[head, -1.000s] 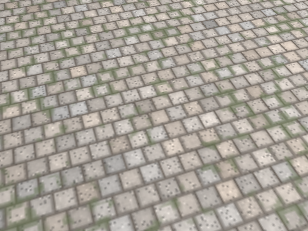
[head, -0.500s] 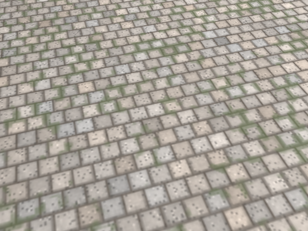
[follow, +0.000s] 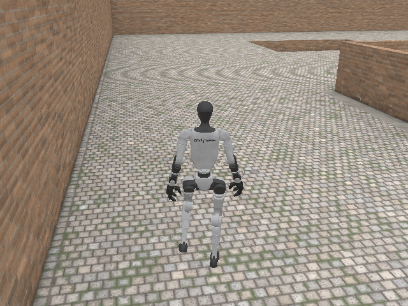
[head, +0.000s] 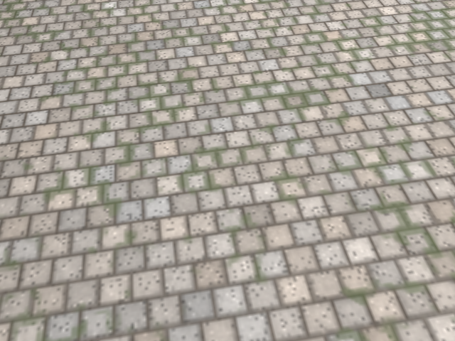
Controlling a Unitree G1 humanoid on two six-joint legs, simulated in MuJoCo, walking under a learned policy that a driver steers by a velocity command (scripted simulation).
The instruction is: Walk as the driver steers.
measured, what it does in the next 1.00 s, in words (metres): walks ahead, turning left: left foot, then right foot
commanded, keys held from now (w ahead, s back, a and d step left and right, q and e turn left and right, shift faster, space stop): w+q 0.20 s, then q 0.26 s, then no key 0.54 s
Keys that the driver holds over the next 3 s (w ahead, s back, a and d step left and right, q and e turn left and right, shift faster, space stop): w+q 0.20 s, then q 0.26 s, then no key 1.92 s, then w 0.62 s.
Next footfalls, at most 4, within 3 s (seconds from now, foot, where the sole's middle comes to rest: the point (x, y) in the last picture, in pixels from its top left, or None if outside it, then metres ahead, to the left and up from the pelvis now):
0.32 left None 0.31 0.17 -0.78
0.82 right None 0.42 -0.03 -0.78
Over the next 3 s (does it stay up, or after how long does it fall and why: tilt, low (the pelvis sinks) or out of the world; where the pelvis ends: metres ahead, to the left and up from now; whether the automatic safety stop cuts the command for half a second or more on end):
stays up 0.50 0.10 -0.01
